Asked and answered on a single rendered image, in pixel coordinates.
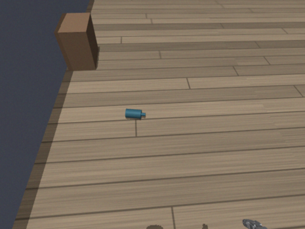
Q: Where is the right robot hand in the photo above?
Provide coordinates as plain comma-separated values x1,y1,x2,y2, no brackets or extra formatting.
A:
243,219,268,229

